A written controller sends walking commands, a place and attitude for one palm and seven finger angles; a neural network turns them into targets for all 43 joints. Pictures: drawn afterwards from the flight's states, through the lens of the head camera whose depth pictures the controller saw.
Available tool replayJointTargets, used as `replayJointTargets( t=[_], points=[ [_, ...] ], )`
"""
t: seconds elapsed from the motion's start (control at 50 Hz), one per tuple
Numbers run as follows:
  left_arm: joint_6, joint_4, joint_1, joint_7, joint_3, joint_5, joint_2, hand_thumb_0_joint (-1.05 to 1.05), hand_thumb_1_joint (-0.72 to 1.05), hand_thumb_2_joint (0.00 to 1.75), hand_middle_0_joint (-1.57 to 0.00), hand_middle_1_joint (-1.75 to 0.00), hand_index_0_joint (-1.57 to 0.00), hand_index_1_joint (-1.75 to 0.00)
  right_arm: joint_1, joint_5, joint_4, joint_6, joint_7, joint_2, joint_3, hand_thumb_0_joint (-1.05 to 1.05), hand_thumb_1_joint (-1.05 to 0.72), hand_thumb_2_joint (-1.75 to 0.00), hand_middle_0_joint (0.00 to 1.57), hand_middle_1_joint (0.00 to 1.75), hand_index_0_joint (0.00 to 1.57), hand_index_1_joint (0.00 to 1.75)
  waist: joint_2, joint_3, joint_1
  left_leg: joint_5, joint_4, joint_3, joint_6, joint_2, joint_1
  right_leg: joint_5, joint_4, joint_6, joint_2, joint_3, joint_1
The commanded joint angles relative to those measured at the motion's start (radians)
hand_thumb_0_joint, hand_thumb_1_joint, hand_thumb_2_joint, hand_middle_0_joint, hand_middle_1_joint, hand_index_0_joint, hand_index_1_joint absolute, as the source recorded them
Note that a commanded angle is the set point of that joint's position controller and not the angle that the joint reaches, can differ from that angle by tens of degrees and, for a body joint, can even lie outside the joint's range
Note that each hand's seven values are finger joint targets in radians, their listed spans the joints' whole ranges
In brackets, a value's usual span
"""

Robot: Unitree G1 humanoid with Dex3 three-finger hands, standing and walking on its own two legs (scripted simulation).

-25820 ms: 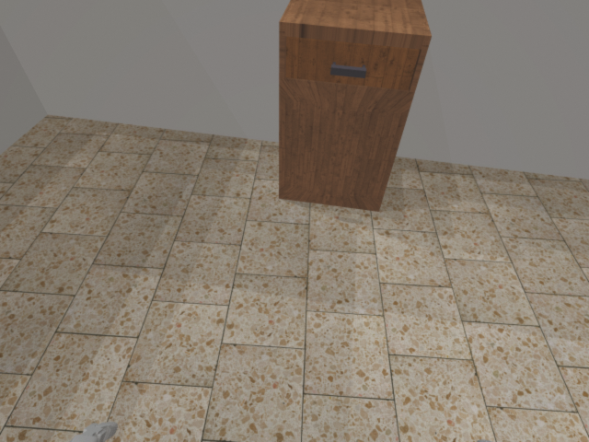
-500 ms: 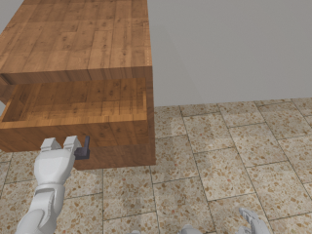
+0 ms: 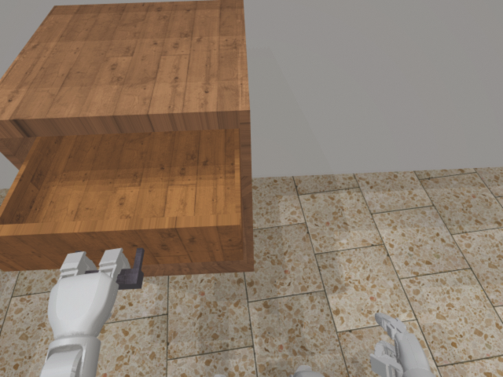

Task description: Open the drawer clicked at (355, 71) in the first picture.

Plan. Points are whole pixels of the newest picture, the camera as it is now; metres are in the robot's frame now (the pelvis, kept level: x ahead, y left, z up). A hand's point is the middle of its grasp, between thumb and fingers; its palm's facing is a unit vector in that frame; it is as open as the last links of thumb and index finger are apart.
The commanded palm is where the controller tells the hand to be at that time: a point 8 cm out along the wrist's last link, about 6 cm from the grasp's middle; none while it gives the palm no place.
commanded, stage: pull the drawer open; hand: left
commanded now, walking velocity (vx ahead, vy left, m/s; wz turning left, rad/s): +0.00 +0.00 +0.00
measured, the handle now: (106, 267) +0.28 +0.27 -0.02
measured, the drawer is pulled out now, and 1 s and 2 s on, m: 0.21 0.30 0.30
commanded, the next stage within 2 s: open the thumb to release the handle in 0.90 s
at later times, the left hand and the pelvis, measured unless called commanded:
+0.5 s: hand (91, 353) +0.16 +0.26 -0.03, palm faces -0.05 -0.04 -1.00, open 5.9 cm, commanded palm +0.12 +0.26 +0.02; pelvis +0.00 -0.01 -0.01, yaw +0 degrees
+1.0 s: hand (84, 376) +0.13 +0.25 -0.03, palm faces -0.09 -0.06 -0.99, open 6.1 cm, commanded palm +0.11 +0.26 +0.02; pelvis -0.01 -0.02 -0.01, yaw +0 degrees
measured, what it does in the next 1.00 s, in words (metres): stands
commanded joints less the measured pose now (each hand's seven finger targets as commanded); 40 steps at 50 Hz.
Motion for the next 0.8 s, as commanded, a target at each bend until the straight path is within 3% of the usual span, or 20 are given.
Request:
replayJointTargets(
  t=[0.0,0.18,0.32,0.44,0.48,0.5,0.56,0.6,0.68,0.72,0.78],
  points=[
    [0.026,-0.191,0.133,0.047,0.152,-0.031,0.166,0.00,0.90,0.90,-0.40,-1.35,-0.40,-1.35,-0.070,-0.001,-0.149,-0.050,-0.010,-0.124,-0.048,0.00,-0.90,-0.90,0.20,0.30,0.20,0.30,-0.003,-0.234,0.050,0.477,-0.119,-0.040,-0.032,-0.007,0.093,0.411,-0.087,-0.027,-0.006,0.021,0.263],
    [-0.001,-0.263,0.252,0.076,0.194,-0.025,0.182,0.00,0.90,0.90,-0.40,-1.35,-0.40,-1.35,-0.095,-0.015,-0.162,-0.054,-0.004,-0.122,-0.046,0.00,-0.90,-0.90,0.20,0.30,0.20,0.30,0.004,-0.219,0.058,0.447,-0.096,-0.036,-0.027,-0.012,0.074,0.418,-0.069,-0.030,-0.008,0.041,0.243],
    [-0.015,-0.289,0.327,0.102,0.181,-0.016,0.157,0.00,0.90,0.90,-0.40,-1.35,-0.40,-1.35,-0.106,-0.020,-0.167,-0.056,0.001,-0.117,-0.049,0.00,-0.90,-0.90,0.20,0.30,0.20,0.30,0.023,-0.205,0.062,0.429,-0.077,-0.040,-0.031,-0.013,0.069,0.366,-0.048,-0.033,-0.006,0.030,0.193],
    [-0.018,-0.312,0.331,0.099,0.174,-0.027,0.148,0.00,0.90,0.90,-0.40,-1.35,-0.40,-1.35,-0.109,-0.022,-0.172,-0.056,-0.004,-0.115,-0.048,0.00,-0.90,-0.90,0.20,0.30,0.20,0.30,-0.024,-0.194,0.052,0.382,-0.068,-0.040,-0.023,-0.017,0.046,0.356,-0.053,-0.028,-0.009,0.036,0.193],
    [-0.023,-0.318,0.394,0.101,0.206,-0.029,0.174,0.00,0.90,0.90,-0.40,-1.35,-0.40,-1.35,-0.113,-0.021,-0.181,-0.055,-0.006,-0.111,-0.042,0.00,-0.90,-0.90,0.20,0.30,0.20,0.30,-0.002,-0.215,0.074,0.395,-0.068,-0.034,-0.023,-0.019,0.051,0.368,-0.046,-0.031,-0.011,0.043,0.210],
    [-0.021,-0.319,0.397,0.096,0.175,-0.032,0.146,0.00,0.90,0.90,-0.40,-1.35,-0.40,-1.35,-0.113,-0.021,-0.183,-0.055,-0.004,-0.111,-0.042,0.00,-0.90,-0.90,0.20,0.30,0.20,0.30,-0.004,-0.189,0.063,0.377,-0.071,-0.037,-0.024,-0.018,0.047,0.349,-0.052,-0.030,-0.009,0.036,0.196],
    [-0.030,-0.346,0.413,0.095,0.210,-0.038,0.180,0.00,0.90,0.90,-0.40,-1.35,-0.40,-1.35,-0.122,-0.022,-0.191,-0.055,-0.005,-0.114,-0.038,0.00,-0.90,-0.90,0.20,0.30,0.20,0.30,0.008,-0.201,0.073,0.368,-0.071,-0.037,-0.021,-0.020,0.037,0.347,-0.053,-0.034,-0.012,0.048,0.208],
    [-0.035,-0.333,0.453,0.089,0.192,-0.038,0.159,0.00,0.90,0.90,-0.40,-1.35,-0.40,-1.35,-0.122,-0.021,-0.193,-0.056,-0.004,-0.108,-0.037,0.00,-0.90,-0.90,0.20,0.30,0.20,0.30,-0.008,-0.164,0.071,0.340,-0.071,-0.035,-0.020,-0.021,0.024,0.323,-0.058,-0.032,-0.012,0.046,0.195],
    [-0.059,-0.358,0.482,0.093,0.225,-0.034,0.186,0.00,0.90,0.90,-0.40,-1.35,-0.40,-1.35,-0.122,-0.026,-0.198,-0.057,-0.003,-0.108,-0.038,0.00,-0.90,-0.90,0.20,0.30,0.20,0.30,-0.008,-0.186,0.080,0.334,-0.061,-0.032,-0.017,-0.023,0.017,0.322,-0.049,-0.034,-0.014,0.058,0.196],
    [-0.070,-0.361,0.538,0.089,0.219,-0.040,0.171,0.00,0.90,0.90,-0.40,-1.35,-0.40,-1.35,-0.121,-0.027,-0.201,-0.059,0.001,-0.103,-0.040,0.00,-0.90,-0.90,0.20,0.30,0.20,0.30,-0.011,-0.183,0.085,0.334,-0.057,-0.030,-0.016,-0.024,0.008,0.332,-0.049,-0.034,-0.016,0.063,0.200],
    [-0.085,-0.386,0.556,0.089,0.234,-0.038,0.184,0.00,0.90,0.90,-0.40,-1.35,-0.40,-1.35,-0.120,-0.030,-0.205,-0.058,0.006,-0.104,-0.040,0.00,-0.90,-0.90,0.20,0.30,0.20,0.30,0.021,-0.180,0.089,0.333,-0.055,-0.028,-0.017,-0.024,0.018,0.309,-0.044,-0.038,-0.016,0.058,0.179]
  ],
)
